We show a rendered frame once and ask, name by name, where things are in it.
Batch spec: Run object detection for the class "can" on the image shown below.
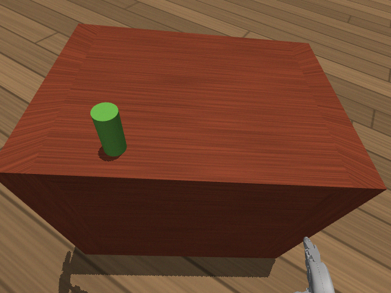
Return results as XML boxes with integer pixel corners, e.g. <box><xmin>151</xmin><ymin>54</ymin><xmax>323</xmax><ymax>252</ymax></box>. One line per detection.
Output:
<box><xmin>90</xmin><ymin>103</ymin><xmax>127</xmax><ymax>156</ymax></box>

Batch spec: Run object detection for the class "right robot hand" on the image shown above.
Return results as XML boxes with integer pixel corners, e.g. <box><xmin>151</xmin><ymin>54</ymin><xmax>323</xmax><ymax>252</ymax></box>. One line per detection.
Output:
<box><xmin>294</xmin><ymin>236</ymin><xmax>335</xmax><ymax>293</ymax></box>

